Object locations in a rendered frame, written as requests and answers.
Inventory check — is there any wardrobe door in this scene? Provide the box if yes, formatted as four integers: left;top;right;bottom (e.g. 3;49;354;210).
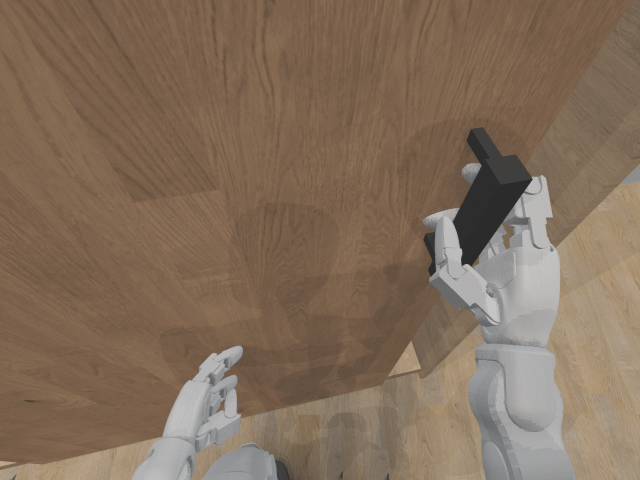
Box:
0;0;632;465

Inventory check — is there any robot right hand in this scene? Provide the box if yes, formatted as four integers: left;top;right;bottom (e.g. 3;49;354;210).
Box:
423;163;560;348

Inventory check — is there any left robot thigh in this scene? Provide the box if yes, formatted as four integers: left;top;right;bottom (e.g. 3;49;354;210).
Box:
202;447;277;480

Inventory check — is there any robot left hand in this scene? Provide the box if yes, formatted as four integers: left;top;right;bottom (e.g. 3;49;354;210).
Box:
162;346;243;454

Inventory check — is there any handle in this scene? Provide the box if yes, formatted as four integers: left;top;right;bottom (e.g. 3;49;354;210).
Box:
423;127;533;290

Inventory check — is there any right robot forearm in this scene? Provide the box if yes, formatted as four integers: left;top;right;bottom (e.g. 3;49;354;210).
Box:
468;344;575;480

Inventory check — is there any left robot forearm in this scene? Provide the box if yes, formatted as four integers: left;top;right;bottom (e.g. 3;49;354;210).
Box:
132;437;196;480

